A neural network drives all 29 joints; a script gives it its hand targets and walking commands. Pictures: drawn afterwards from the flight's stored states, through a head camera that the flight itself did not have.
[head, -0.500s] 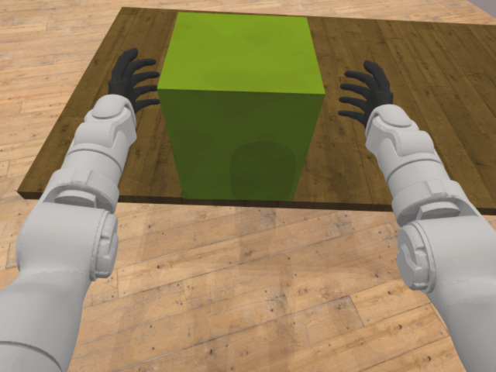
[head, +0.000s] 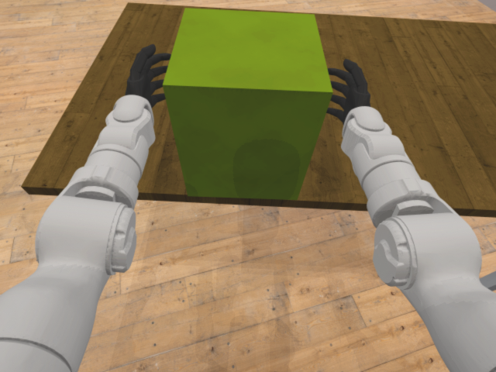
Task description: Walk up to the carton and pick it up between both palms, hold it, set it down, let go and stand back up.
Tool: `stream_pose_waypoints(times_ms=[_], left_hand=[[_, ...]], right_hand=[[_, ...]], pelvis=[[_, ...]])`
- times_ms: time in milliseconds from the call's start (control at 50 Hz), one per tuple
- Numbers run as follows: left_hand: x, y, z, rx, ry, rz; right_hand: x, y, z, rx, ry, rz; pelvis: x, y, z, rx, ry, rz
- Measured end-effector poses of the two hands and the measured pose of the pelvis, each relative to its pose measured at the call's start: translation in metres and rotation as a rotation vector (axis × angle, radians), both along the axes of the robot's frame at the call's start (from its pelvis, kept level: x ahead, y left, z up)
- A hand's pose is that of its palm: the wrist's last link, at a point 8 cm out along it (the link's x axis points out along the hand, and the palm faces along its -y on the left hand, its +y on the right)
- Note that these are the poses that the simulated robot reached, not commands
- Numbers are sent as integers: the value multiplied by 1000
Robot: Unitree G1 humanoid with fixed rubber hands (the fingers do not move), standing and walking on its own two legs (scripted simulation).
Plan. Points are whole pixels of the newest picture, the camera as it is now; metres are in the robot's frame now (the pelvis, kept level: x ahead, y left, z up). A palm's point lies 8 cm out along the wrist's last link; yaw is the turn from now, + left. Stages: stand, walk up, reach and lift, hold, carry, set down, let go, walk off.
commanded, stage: reach and lift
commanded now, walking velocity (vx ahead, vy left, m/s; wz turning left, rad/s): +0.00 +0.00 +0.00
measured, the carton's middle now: (246, 112) +0.51 +0.01 +0.11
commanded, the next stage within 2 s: none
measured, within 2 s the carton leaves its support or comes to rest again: neither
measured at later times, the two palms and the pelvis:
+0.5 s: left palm (148, 95) +0.49 +0.16 +0.16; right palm (343, 106) +0.47 -0.14 +0.16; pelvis +0.01 +0.00 +0.01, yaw +1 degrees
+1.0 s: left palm (144, 107) +0.47 +0.16 +0.16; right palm (343, 117) +0.45 -0.14 +0.15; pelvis +0.03 +0.00 +0.01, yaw +4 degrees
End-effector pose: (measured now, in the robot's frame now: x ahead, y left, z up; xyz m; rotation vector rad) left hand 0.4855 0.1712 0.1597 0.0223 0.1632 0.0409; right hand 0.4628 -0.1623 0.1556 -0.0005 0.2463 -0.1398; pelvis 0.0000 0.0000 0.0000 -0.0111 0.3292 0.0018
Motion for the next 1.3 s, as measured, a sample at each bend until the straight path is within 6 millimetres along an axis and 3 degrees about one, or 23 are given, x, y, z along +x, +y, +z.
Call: stream_pose_waypoints(times_ms=[180, 300, 440, 920, 1300], left_hand=[[6, -9, 10, -7, 30, 8], [4, -15, 9, -3, 17, 1], [3, -12, 5, -22, 1, 17], [-20, -8, -1, -15, 9, 13], [-20, -8, -2, -13, 8, 7]], right_hand=[[3, -6, 8, 4, 1, -50], [5, 7, 9, 4, -21, -15], [6, 18, 6, -15, -37, -28], [-12, 22, -1, -52, -83, -15], [-12, 22, -3, -43, -96, -10]], pelvis=[[5, 1, 2, -4, -34, -7], [7, 1, 4, -2, -68, -5], [9, -1, 6, 2, -69, 4], [31, -2, 10, 6, -268, 65], [27, 3, 10, 7, -266, 74]])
